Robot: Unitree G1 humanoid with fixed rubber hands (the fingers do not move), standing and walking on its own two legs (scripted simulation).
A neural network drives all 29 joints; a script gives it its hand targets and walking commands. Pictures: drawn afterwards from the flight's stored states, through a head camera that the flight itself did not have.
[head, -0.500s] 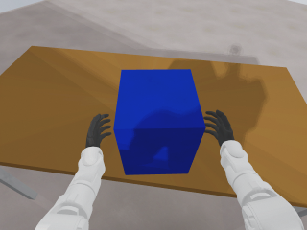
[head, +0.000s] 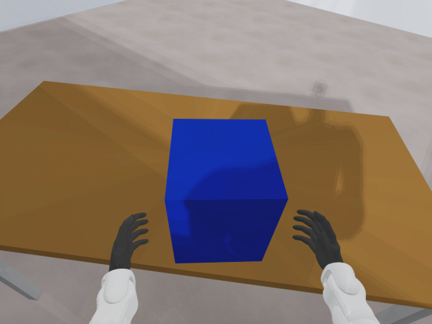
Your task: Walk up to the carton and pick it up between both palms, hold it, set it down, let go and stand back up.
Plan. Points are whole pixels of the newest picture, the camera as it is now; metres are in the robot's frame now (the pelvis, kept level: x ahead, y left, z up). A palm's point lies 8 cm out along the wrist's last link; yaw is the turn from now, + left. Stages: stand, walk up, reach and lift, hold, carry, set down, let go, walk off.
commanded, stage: set down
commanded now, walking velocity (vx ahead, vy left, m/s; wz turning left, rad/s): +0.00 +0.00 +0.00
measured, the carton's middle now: (219, 193) +0.40 -0.01 +0.00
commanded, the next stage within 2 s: none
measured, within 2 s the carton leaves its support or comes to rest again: neither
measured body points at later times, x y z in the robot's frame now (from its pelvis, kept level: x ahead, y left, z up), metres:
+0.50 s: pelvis +0.01 +0.01 +0.00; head -0.01 +0.01 +0.45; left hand +0.21 +0.18 +0.00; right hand +0.19 -0.22 +0.00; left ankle -0.01 +0.15 -0.74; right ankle +0.02 -0.10 -0.74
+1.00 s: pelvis +0.02 +0.02 +0.00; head +0.01 +0.02 +0.45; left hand +0.19 +0.20 -0.03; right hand +0.19 -0.21 -0.03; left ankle -0.01 +0.15 -0.74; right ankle +0.02 -0.10 -0.74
